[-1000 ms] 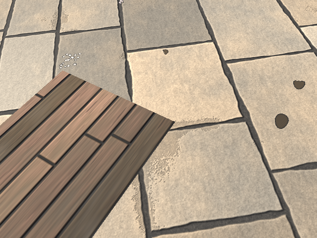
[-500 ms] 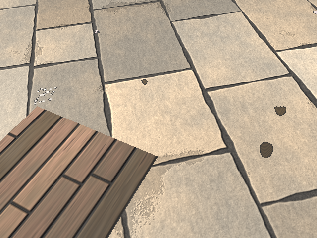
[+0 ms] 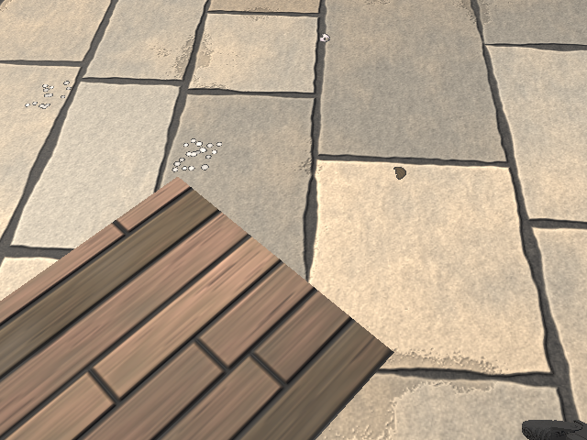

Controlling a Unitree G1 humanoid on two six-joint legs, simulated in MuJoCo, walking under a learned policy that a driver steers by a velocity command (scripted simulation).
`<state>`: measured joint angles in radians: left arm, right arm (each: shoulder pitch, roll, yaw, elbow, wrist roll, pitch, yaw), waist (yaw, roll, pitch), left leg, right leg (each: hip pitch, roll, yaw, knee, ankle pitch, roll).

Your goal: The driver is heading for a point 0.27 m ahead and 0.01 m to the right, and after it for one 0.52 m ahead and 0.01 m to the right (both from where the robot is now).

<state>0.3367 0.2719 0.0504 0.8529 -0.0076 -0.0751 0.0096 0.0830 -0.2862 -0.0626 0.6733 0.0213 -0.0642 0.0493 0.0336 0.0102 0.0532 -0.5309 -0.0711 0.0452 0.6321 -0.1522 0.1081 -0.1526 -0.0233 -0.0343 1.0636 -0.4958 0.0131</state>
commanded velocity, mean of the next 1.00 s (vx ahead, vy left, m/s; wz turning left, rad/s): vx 0.13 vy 0.00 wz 0.16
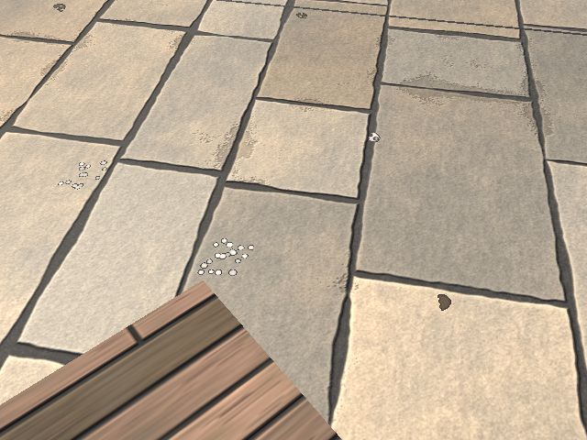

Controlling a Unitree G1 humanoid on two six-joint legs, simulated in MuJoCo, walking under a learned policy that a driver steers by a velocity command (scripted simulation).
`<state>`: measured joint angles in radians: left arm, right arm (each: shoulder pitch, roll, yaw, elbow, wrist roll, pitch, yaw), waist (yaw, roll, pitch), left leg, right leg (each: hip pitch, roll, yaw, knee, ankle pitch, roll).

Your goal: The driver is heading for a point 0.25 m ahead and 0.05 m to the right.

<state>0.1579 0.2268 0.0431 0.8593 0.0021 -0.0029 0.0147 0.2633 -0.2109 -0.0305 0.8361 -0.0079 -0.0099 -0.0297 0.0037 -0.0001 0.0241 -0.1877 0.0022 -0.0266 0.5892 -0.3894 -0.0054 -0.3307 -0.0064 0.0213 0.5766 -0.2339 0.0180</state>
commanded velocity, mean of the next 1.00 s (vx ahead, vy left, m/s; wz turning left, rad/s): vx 0.00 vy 0.00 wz -0.13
